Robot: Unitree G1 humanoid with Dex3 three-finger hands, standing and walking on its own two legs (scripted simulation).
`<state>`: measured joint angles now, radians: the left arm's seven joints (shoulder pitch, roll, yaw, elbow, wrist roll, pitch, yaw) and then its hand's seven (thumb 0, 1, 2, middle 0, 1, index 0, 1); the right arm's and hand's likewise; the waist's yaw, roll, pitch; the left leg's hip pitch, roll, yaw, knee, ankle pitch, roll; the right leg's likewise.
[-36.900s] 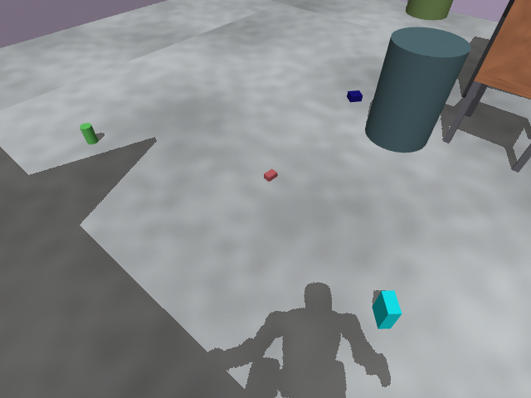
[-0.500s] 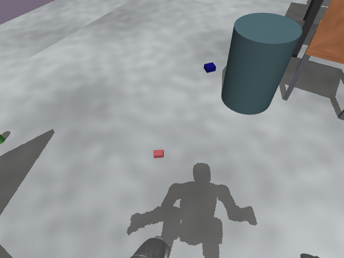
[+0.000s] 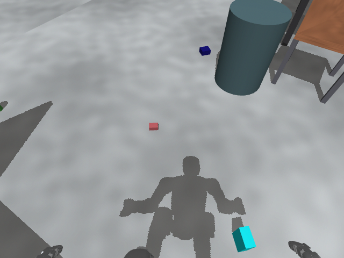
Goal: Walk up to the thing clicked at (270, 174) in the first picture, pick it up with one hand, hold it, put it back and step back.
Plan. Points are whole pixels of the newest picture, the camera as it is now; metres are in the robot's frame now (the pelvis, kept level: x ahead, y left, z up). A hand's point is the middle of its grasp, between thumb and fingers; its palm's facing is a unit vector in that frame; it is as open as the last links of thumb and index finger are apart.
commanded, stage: step back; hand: left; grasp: from above
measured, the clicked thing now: (153, 126) +1.01 +0.19 -0.74
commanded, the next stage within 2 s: stand in 1.16 s
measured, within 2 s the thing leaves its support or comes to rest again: neither
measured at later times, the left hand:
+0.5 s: hand out of the picture -0.04 +0.28 -0.14, palm faces +0.07 -0.92 -0.39, open 7.4 cm
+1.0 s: hand out of the picture +0.02 +0.28 -0.14, palm faces +0.09 -0.93 -0.35, open 7.4 cm
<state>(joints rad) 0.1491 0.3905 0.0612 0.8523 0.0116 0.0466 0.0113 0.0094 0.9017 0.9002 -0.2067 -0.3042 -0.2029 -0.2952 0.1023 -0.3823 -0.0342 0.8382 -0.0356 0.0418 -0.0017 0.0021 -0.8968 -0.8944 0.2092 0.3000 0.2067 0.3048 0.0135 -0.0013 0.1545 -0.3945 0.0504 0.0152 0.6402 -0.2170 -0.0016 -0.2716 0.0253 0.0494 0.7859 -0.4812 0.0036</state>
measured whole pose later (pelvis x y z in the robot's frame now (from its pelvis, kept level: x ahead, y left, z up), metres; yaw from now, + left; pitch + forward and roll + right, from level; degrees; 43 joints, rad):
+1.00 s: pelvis -0.04 +0.01 +0.02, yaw +4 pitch -2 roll -1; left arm 0.13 0.37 0.03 1.06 0.01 -0.02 0.00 0.01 0.90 0.90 -0.21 -0.30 -0.20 -0.30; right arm 0.12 -0.32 -0.03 1.06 -0.02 -0.02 0.01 0.00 -0.90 -0.89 0.21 0.30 0.20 0.30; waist 0.01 -0.01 0.06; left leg -0.21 0.00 -0.02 0.52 -0.27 0.00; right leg -0.16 -0.02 -0.02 0.48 -0.28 0.02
